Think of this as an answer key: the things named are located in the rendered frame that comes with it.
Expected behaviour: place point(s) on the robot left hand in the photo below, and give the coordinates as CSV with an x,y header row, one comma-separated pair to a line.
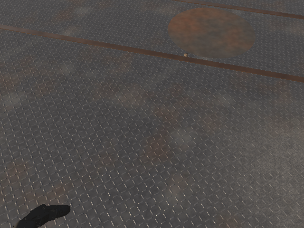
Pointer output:
x,y
42,214

